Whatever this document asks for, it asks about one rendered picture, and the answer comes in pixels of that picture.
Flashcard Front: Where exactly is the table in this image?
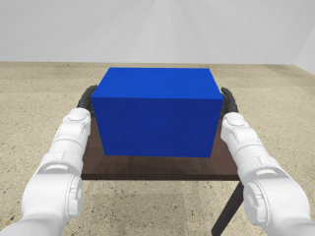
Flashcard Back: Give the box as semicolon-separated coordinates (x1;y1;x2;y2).
81;100;244;236

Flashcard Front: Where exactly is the left robot hand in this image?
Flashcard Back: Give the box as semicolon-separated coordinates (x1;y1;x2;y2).
76;85;97;118

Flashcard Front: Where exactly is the carton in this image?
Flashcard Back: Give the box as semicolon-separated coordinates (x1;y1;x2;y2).
91;67;223;158

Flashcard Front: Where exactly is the robot right forearm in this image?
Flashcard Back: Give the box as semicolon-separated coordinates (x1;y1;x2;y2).
220;112;311;215

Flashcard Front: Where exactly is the robot left forearm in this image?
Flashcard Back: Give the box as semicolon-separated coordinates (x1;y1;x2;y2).
21;107;92;216

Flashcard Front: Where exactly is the robot left upper arm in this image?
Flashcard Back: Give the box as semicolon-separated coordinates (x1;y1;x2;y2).
0;173;84;236

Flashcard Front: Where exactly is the right robot hand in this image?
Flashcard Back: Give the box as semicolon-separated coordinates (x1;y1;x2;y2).
220;87;239;120

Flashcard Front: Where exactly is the robot right upper arm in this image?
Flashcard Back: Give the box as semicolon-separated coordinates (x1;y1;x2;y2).
243;178;315;236

